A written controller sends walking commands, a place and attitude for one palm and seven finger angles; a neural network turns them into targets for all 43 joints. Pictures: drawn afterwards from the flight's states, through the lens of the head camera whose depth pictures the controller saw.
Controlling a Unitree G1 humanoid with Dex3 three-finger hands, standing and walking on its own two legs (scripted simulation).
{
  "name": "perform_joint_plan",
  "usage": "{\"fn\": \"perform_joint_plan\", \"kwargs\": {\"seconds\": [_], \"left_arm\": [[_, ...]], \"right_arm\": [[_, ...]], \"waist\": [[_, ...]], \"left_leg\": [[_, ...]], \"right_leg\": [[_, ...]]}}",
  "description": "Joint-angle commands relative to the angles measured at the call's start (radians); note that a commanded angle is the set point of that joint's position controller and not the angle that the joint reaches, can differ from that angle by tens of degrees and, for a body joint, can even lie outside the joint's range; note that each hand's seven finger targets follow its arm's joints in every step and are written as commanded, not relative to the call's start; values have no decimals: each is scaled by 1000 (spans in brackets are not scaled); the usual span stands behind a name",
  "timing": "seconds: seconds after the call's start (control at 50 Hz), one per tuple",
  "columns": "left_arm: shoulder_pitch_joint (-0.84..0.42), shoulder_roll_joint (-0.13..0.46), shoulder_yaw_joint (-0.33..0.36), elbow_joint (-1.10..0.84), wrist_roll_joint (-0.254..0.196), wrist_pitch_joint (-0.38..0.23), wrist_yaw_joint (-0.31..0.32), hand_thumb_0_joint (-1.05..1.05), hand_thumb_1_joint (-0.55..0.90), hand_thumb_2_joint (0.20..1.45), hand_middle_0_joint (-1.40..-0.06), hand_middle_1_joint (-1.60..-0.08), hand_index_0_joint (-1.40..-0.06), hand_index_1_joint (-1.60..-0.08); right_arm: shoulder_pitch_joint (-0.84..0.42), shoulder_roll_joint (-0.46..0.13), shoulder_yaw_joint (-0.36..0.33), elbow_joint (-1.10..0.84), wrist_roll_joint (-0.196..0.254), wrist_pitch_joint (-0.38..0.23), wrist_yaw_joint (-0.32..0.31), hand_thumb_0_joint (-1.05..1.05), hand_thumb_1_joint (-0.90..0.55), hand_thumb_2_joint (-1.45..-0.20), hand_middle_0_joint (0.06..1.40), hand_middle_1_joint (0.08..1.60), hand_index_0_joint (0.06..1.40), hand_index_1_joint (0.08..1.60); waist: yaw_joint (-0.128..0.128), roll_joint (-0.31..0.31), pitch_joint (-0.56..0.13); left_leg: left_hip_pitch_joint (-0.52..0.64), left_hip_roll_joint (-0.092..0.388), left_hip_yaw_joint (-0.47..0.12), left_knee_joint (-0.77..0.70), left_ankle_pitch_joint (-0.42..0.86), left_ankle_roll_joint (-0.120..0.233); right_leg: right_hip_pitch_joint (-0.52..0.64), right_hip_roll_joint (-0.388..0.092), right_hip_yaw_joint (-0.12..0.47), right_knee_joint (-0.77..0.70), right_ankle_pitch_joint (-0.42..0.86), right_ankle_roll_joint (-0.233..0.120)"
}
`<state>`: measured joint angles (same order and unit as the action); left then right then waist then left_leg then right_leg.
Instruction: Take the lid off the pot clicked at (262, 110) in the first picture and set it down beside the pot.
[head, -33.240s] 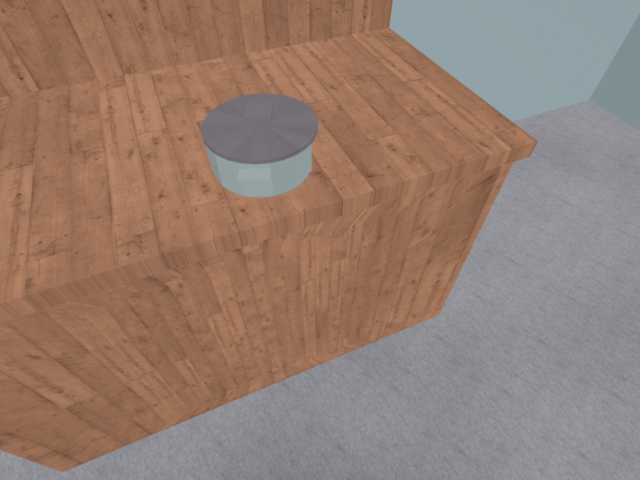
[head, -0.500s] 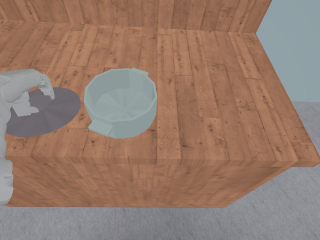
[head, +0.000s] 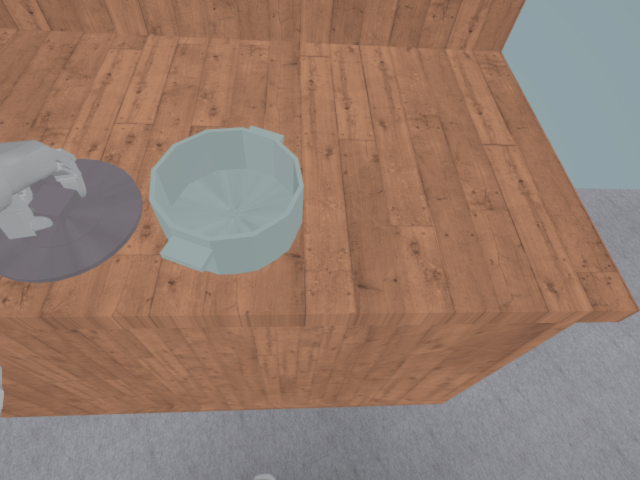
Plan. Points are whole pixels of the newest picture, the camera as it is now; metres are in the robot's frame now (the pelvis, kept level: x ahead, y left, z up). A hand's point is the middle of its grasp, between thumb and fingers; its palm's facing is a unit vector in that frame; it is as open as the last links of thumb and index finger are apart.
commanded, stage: open the fingers wide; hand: left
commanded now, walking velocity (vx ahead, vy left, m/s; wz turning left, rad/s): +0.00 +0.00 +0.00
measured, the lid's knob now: (53, 203) +0.45 +0.34 +0.05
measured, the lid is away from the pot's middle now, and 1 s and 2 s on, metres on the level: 0.23 0.24 0.24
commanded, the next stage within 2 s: raise the empty hand in 0.90 s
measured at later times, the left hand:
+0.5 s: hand (16, 215) +0.41 +0.36 +0.08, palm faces -0.43 -0.09 -0.90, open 8.9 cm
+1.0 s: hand (12, 220) +0.40 +0.36 +0.08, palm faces -0.41 -0.09 -0.91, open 11.0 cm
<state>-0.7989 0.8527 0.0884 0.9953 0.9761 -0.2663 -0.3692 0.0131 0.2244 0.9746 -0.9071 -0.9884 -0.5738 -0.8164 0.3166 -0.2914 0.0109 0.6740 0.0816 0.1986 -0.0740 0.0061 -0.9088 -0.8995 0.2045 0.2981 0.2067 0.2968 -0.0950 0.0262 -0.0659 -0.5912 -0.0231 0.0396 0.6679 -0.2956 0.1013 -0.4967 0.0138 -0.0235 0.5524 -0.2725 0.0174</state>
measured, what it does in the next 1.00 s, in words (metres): stands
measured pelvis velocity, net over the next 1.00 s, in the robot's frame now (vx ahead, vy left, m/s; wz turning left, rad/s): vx -0.01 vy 0.02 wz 0.02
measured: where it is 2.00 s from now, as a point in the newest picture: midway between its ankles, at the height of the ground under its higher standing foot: outside the picture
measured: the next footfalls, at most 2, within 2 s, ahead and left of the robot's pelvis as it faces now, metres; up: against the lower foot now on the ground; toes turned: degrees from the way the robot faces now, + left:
none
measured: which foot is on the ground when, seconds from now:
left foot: down 0.00-1.00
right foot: down 0.00-1.00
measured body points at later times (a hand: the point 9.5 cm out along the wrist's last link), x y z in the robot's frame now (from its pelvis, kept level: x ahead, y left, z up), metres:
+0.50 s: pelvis -0.01 +0.01 +0.00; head +0.06 +0.03 +0.44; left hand +0.43 +0.36 +0.13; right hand +0.06 -0.27 -0.11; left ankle +0.01 +0.05 -0.72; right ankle -0.01 -0.15 -0.72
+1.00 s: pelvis -0.01 +0.02 +0.00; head +0.05 +0.04 +0.45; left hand +0.42 +0.36 +0.13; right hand +0.06 -0.26 -0.11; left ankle +0.01 +0.05 -0.72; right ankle -0.01 -0.15 -0.72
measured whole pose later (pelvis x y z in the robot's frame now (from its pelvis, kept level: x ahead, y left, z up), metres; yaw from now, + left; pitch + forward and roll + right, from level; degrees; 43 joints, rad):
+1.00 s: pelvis -0.01 +0.02 +0.00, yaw +1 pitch +11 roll -4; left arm -0.80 0.80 0.01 0.95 0.97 -0.22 -0.35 0.00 -0.05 0.73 -0.40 -0.79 -0.40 -0.80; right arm 0.30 -0.29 0.01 0.65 0.08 0.19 -0.06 0.01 -0.91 -0.90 0.20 0.30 0.21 0.30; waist -0.07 0.03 -0.07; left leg -0.57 -0.05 0.04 0.65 -0.27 0.13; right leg -0.47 -0.01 -0.03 0.54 -0.26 -0.01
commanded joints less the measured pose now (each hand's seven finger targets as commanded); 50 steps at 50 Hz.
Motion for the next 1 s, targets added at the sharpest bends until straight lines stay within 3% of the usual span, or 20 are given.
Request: {"fn": "perform_joint_plan", "kwargs": {"seconds": [0.0, 0.04, 0.16, 0.22, 0.26, 0.28, 0.32, 0.36, 0.42, 0.46, 0.54, 0.6, 0.66, 0.72, 0.74, 0.76, 0.82, 0.88, 0.94, 0.98], "left_arm": [[-410, 391, 110, -192, -17, 23, 57, 0, 402, 987, -824, -993, -695, -919], [-427, 332, 58, -199, -19, 26, 53, 0, 373, 964, -791, -984, -672, -915], [-457, 336, 46, -182, -24, 40, 43, 0, 282, 905, -697, -950, -604, -896], [-441, 310, 16, -107, -24, 54, 37, 0, 236, 877, -650, -930, -570, -884], [-492, 354, 43, -187, -15, 43, 40, 0, 205, 857, -619, -918, -548, -878], [-488, 328, 22, -186, -7, 43, 43, 0, 190, 847, -603, -913, -537, -874], [-426, 271, -3, -130, -12, 45, 39, 0, 160, 828, -572, -900, -514, -867], [-429, 314, 32, -143, -28, 40, 29, 0, 129, 809, -541, -887, -493, -859], [-474, 271, -6, -219, -32, 40, 29, 0, 83, 781, -495, -868, -460, -847], [-476, 320, 49, -278, -30, 23, 36, 0, 54, 757, -462, -859, -436, -843], [-389, 291, 43, -154, -47, 36, 41, 0, -5, 715, -399, -836, -390, -831], [-458, 268, 6, -215, -31, 51, 51, 0, -41, 707, -373, -814, -373, -814], [-461, 343, 70, -264, -16, 35, 66, 0, -44, 714, -376, -809, -376, -809], [-394, 347, 89, -198, -31, 40, 72, 0, -45, 716, -377, -807, -377, -807], [-398, 347, 85, -203, -31, 37, 69, 0, -47, 719, -378, -804, -378, -804], [-411, 279, 26, -182, -32, 47, 65, 0, -49, 723, -380, -801, -380, -801], [-445, 224, -27, -194, -27, 61, 62, 0, -57, 740, -387, -786, -387, -786], [-466, 296, 26, -244, -25, 47, 60, 0, -61, 748, -392, -779, -392, -779], [-464, 258, 8, -261, -35, 38, 59, 0, -61, 747, -391, -779, -391, -779], [-458, 247, 1, -223, -40, 46, 62, 0, -61, 747, -391, -779, -391, -779]], "right_arm": [[47, -184, -62, -97, 0, -13, -14, 0, -900, -900, 200, 300, 200, 300], [35, -183, -63, -99, 3, -16, -10, 0, -900, -900, 200, 300, 200, 300], [33, -184, -56, -99, 6, -17, -20, 0, -900, -900, 200, 300, 200, 300], [34, -187, -50, -94, 12, -26, -24, 0, -900, -900, 200, 300, 200, 300], [28, -188, -51, -101, 9, -25, -24, 0, -900, -900, 200, 300, 200, 300], [29, -182, -50, -103, 10, -26, -24, 0, -900, -900, 200, 300, 200, 300], [39, -178, -54, -102, 9, -31, -22, 0, -900, -900, 200, 300, 200, 300], [37, -187, -52, -101, 7, -26, -18, 0, -900, -900, 200, 300, 200, 300], [32, -181, -58, -108, 7, -24, -17, 0, -900, -900, 200, 300, 200, 300], [38, -180, -64, -106, -1, -22, -14, 0, -900, -900, 200, 300, 200, 300], [36, -185, -58, -106, 5, -16, -9, 0, -900, -900, 200, 300, 200, 300], [32, -186, -63, -103, 5, -15, -2, 0, -900, -900, 200, 300, 200, 300], [34, -181, -62, -114, -3, -18, -5, 0, -900, -900, 200, 300, 200, 300], [32, -179, -58, -114, 0, -19, -8, 0, -900, -900, 200, 300, 200, 300], [27, -182, -56, -119, 1, -21, -6, 0, -900, -900, 200, 300, 200, 300], [29, -178, -58, -110, -1, -19, -2, 0, -900, -900, 200, 300, 200, 300], [29, -180, -63, -108, 5, -21, 2, 0, -900, -900, 200, 300, 200, 300], [33, -184, -61, -111, 2, -21, -3, 0, -900, -900, 200, 300, 200, 300], [26, -180, -63, -114, -1, -27, -8, 0, -900, -900, 200, 300, 200, 300], [34, -183, -63, -101, 0, -26, -6, 0, -900, -900, 200, 300, 200, 300]], "waist": [[22, 163, -406], [12, 162, -389], [5, 119, -381], [-2, 89, -311], [11, 150, -365], [8, 175, -363], [4, 148, -338], [12, 114, -353], [5, 161, -386], [20, 200, -428], [16, 84, -348], [15, 123, -355], [29, 165, -421], [28, 116, -403], [28, 135, -391], [15, 124, -365], [9, 141, -311], [19, 152, -381], [13, 162, -384], [12, 127, -349]], "left_leg": [[483, 29, -110, -41, 494, -38], [495, 38, -117, -48, 475, -40], [469, 27, -113, -51, 371, -24], [409, 27, -105, -59, 268, -21], [457, 28, -118, -59, 316, -26], [480, 30, -125, -56, 342, -34], [486, 36, -133, -47, 358, -41], [454, 32, -121, -45, 359, -32], [508, 34, -131, -46, 408, -41], [587, 46, -163, -38, 527, -61], [466, 35, -137, -55, 425, -44], [490, 42, -151, -76, 378, -50], [541, 38, -160, -65, 458, -60], [496, 33, -139, -66, 438, -49], [496, 35, -143, -70, 456, -54], [490, 37, -142, -71, 421, -52], [510, 49, -173, -96, 325, -57], [540, 41, -171, -84, 375, -55], [573, 48, -188, -85, 418, -64], [544, 50, -193, -96, 354, -62]], "right_leg": [[-66, 52, -39, -41, 159, -68], [-90, 48, -38, -46, 141, -69], [-79, 48, -35, -51, 116, -67], [-100, 49, -38, -50, 74, -68], [-93, 46, -35, -45, 83, -72], [-114, 48, -40, -41, 79, -73], [-149, 52, -45, -38, 65, -70], [-104, 49, -38, -40, 95, -69], [-116, 49, -40, -43, 101, -69], [-134, 53, -46, -35, 106, -71], [-98, 49, -38, -44, 113, -69], [-118, 48, -42, -49, 78, -71], [-89, 50, -37, -44, 100, -75], [-55, 49, -34, -52, 119, -70], [-62, 46, -33, -52, 124, -73], [-86, 48, -37, -54, 104, -69], [-149, 49, -40, -62, 36, -71], [-108, 48, -31, -62, 66, -74], [-127, 45, -31, -60, 77, -72], [-139, 46, -36, -63, 46, -70]]}}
